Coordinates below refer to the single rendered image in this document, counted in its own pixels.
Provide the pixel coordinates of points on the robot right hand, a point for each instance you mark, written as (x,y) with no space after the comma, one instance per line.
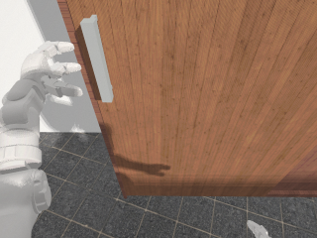
(259,231)

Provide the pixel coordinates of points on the wardrobe door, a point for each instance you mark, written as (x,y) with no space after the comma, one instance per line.
(303,176)
(210,97)

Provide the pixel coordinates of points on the left robot upper arm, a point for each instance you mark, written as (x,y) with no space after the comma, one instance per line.
(23,196)

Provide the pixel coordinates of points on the handle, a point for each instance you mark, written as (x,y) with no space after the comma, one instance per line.
(91,34)

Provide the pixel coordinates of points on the robot left hand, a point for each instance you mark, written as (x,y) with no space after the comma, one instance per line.
(36,68)

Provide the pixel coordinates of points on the left robot forearm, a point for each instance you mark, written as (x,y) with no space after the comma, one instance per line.
(20,127)

